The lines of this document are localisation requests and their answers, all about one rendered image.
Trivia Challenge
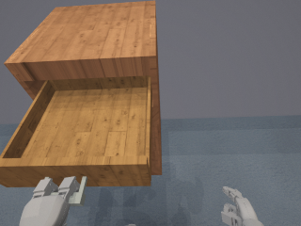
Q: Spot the robot left hand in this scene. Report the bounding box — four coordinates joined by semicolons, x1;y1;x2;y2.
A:
19;176;80;226

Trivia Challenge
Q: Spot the drawer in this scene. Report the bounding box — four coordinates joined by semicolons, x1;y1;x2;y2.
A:
0;75;152;187

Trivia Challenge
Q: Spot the robot right hand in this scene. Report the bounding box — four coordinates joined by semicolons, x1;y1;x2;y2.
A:
221;186;258;226

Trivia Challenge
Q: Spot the handle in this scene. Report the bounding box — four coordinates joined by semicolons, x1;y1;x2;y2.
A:
44;176;87;206

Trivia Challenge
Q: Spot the cabinet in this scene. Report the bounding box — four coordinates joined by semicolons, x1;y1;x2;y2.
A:
4;0;163;175

